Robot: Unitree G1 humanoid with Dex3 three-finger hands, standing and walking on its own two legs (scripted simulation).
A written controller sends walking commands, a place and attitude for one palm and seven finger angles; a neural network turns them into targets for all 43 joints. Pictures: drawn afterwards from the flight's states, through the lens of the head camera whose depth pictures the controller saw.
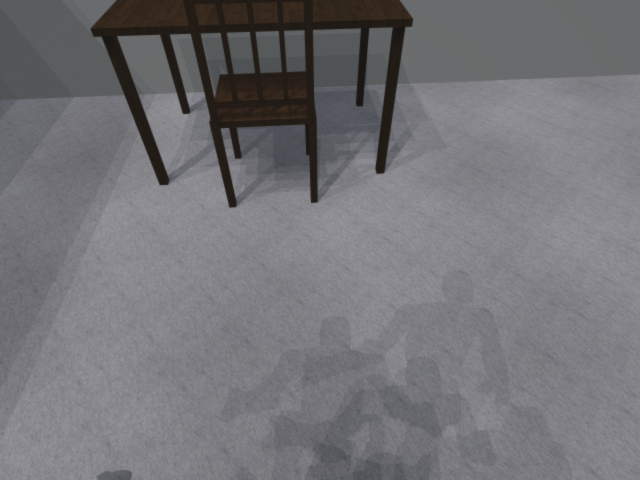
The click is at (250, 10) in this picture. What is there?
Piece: chair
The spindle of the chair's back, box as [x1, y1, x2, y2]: [246, 3, 262, 99]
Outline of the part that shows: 246,3 258,99 262,99 251,3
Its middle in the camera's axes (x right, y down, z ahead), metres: -0.23 -0.65 +1.36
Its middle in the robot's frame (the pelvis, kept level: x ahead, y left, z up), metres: +1.43 +0.31 -0.07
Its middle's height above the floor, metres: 0.70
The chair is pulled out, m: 0.00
